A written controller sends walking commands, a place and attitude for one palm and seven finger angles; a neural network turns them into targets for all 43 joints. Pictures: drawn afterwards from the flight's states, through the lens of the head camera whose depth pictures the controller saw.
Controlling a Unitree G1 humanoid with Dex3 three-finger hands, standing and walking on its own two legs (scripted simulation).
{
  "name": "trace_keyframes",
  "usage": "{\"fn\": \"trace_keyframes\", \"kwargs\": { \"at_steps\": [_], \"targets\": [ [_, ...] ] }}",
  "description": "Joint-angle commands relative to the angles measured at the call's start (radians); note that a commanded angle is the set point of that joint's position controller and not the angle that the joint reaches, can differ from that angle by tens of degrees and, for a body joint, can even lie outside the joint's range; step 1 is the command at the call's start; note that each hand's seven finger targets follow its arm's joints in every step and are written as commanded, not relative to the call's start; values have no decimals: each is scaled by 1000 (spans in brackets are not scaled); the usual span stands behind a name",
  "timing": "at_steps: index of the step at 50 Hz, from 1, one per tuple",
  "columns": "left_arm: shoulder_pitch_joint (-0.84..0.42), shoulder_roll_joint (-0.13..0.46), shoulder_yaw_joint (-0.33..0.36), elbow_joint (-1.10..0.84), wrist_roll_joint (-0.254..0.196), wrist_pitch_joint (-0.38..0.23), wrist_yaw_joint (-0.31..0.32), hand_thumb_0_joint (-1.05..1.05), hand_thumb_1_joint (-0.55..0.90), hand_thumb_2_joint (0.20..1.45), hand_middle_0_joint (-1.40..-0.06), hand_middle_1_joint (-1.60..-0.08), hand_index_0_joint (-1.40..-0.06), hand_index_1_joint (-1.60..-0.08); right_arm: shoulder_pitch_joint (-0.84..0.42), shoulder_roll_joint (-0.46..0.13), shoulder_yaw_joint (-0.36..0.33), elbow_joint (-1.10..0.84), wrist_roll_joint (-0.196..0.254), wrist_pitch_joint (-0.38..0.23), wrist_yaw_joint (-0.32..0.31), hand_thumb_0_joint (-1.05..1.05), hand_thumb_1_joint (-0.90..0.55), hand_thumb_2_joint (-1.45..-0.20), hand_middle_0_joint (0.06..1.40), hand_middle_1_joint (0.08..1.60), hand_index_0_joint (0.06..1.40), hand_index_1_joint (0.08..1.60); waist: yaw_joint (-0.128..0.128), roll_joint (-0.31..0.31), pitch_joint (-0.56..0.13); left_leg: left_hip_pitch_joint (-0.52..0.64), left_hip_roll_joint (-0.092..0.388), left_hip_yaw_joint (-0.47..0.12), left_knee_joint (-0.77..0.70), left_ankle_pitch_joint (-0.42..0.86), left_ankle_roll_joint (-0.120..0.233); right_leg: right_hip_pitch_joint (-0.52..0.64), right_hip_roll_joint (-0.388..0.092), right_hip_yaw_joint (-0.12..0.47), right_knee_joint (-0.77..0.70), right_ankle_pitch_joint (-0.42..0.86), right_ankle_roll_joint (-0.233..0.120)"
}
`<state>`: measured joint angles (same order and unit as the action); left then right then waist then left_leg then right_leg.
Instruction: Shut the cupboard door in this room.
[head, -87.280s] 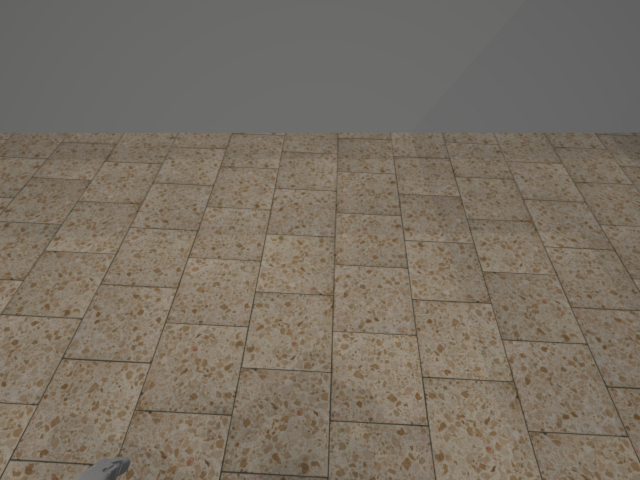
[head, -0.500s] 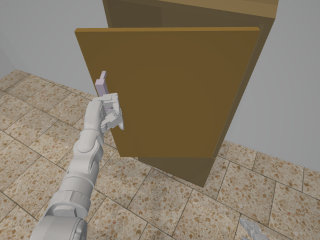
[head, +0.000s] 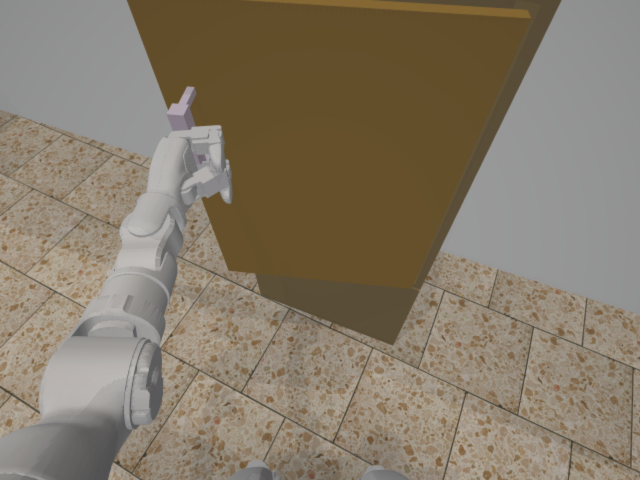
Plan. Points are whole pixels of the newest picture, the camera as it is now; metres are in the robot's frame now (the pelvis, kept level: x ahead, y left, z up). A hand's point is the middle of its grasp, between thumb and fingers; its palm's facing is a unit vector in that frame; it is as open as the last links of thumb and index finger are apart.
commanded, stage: push the door shut along its arc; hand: left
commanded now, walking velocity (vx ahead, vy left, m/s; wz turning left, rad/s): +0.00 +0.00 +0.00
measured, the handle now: (195, 138) +0.54 +0.15 +0.10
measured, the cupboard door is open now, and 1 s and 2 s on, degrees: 16 5 0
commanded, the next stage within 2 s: pull the fist back off the door in 1.26 s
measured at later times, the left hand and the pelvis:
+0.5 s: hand (253, 144) +0.51 +0.07 +0.12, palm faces -0.31 -0.95 +0.01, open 3.1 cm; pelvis +0.00 +0.01 -0.01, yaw -1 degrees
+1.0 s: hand (269, 121) +0.56 +0.05 +0.12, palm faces -0.40 -0.92 -0.01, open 3.2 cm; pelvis +0.00 +0.01 -0.03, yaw +0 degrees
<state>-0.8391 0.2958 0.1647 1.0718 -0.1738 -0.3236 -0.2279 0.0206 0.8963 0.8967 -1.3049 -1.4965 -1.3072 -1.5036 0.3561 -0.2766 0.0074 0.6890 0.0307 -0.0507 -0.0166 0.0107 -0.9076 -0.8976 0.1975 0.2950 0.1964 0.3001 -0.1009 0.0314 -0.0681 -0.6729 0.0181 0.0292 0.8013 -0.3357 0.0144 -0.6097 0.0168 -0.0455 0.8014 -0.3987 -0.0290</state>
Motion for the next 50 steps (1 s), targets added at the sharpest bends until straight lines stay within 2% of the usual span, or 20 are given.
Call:
{"fn": "trace_keyframes", "kwargs": {
  "at_steps": [1,3,7,8,11,13,16,17,19,20,22,23,25,28,29,31,32,43,47,50],
  "targets": [
    [-589,132,-2,-186,5,-72,-17,0,900,900,-1300,-1500,-1300,-1500,85,-151,-58,-78,-1,-34,-7,0,-900,-900,200,300,200,300,-67,0,-388,319,-20,-61,-49,185,21,-6,19,32,-99,287,11],
    [-596,164,21,-154,7,-67,-18,0,900,900,-1300,-1500,-1300,-1500,94,-155,-56,-74,-2,-32,-5,0,-900,-900,200,300,200,300,-68,-10,-401,301,-18,-62,-45,182,22,-2,19,38,-98,289,13],
    [-656,164,20,-160,12,-75,-28,0,900,900,-1300,-1500,-1300,-1500,113,-160,-58,-70,-7,-35,-1,0,-900,-900,200,300,200,300,-76,21,-454,337,-15,-76,-30,225,18,-29,24,28,-77,300,10],
    [-633,202,59,-136,12,-72,-28,0,900,900,-1300,-1500,-1300,-1500,118,-164,-59,-70,-9,-34,0,0,-900,-900,200,300,200,300,-64,11,-461,326,-14,-76,-27,230,17,-17,25,29,-74,306,8],
    [-675,204,48,-99,23,-64,-33,0,900,900,-1300,-1500,-1300,-1500,135,-164,-56,-69,-11,-29,0,0,-900,-900,200,300,200,300,-88,-10,-427,274,-16,-68,-18,215,24,-26,26,34,-73,306,13],
    [-686,244,78,-94,32,-66,-33,0,900,900,-1300,-1500,-1300,-1500,142,-169,-58,-68,-12,-25,3,0,-900,-900,200,300,200,300,-86,-6,-442,274,-14,-72,-13,222,21,-28,27,35,-67,312,12],
    [-709,217,52,-84,29,-65,-49,0,900,900,-1300,-1500,-1300,-1500,154,-169,-58,-71,-13,-23,4,0,-900,-900,200,300,200,300,-101,10,-455,292,-13,-75,-1,248,23,-49,30,30,-60,322,10],
    [-727,252,78,-81,31,-64,-51,0,900,900,-1300,-1500,-1300,-1500,158,-173,-58,-65,-16,-22,5,0,-900,-900,200,300,200,300,-98,17,-461,284,-11,-79,2,250,21,-48,30,32,-56,326,11],
    [-729,256,77,-81,30,-57,-64,0,900,900,-1300,-1500,-1300,-1500,160,-174,-58,-71,-15,-20,6,0,-900,-900,200,300,200,300,-98,12,-474,272,-13,-77,6,246,21,-37,30,35,-53,331,10],
    [-733,239,62,-67,30,-51,-69,0,900,900,-1300,-1500,-1300,-1500,159,-173,-56,-74,-15,-19,7,0,-900,-900,200,300,200,300,-103,4,-466,258,-16,-74,8,233,23,-39,31,36,-57,324,12],
    [-772,263,77,-46,32,-45,-73,0,900,900,-1300,-1500,-1300,-1500,172,-178,-56,-63,-16,-19,3,0,-900,-900,200,300,200,300,-120,11,-456,255,-12,-78,17,240,25,-67,32,34,-52,323,13],
    [-752,284,93,-12,36,-35,-74,0,900,900,-1300,-1500,-1300,-1500,175,-180,-54,-64,-17,-16,3,0,-900,-900,200,300,200,300,-113,0,-439,227,-15,-76,19,220,26,-60,33,37,-55,308,12],
    [-794,289,81,21,42,-20,-82,0,900,900,-1300,-1500,-1300,-1500,182,-182,-51,-59,-18,-14,1,0,-900,-900,200,300,200,300,-141,-26,-407,176,-15,-72,26,181,32,-69,31,44,-61,287,17],
    [-837,322,96,18,51,-23,-90,0,900,900,-1300,-1500,-1300,-1500,193,-186,-51,-58,-24,-17,-1,0,-900,-900,200,300,200,300,-140,38,-461,208,-14,-82,48,221,29,-99,31,40,-39,296,11],
    [-875,314,84,-1,52,-26,-96,0,900,900,-1300,-1500,-1300,-1500,200,-187,-52,-56,-24,-21,-1,0,-900,-900,200,300,200,300,-152,51,-485,223,-12,-85,55,235,29,-114,31,40,-31,301,13],
    [-859,319,94,9,50,-22,-104,0,900,900,-1300,-1500,-1300,-1500,213,-189,-55,-58,-28,-19,-1,0,-900,-900,200,300,200,300,-144,66,-515,244,-13,-88,67,280,30,-117,35,32,-19,322,7],
    [-879,307,82,18,52,-16,-111,0,900,900,-1300,-1500,-1300,-1500,212,-190,-54,-53,-28,-19,0,0,-900,-900,200,300,200,300,-154,53,-524,238,-11,-90,74,280,30,-128,34,35,-17,328,12],
    [-1026,265,32,63,67,40,-133,0,900,900,-1300,-1500,-1300,-1500,250,-196,-57,-10,-44,-15,-6,0,-900,-900,200,300,200,300,-207,81,-522,240,-10,-108,119,293,36,-236,44,17,-2,292,8],
    [-1104,234,6,27,70,35,-138,0,900,900,-1300,-1500,-1300,-1500,260,-196,-62,8,-49,-27,-5,0,-900,-900,200,300,200,300,-220,148,-568,304,-2,-123,144,361,34,-299,46,9,25,304,2],
    [-1112,222,3,76,73,62,-137,0,900,900,-1300,-1500,-1300,-1500,263,-197,-60,17,-55,-26,-5,0,-900,-900,200,300,200,300,-236,102,-539,256,-6,-116,152,316,38,-303,48,4,20,282,5]
  ]
}}
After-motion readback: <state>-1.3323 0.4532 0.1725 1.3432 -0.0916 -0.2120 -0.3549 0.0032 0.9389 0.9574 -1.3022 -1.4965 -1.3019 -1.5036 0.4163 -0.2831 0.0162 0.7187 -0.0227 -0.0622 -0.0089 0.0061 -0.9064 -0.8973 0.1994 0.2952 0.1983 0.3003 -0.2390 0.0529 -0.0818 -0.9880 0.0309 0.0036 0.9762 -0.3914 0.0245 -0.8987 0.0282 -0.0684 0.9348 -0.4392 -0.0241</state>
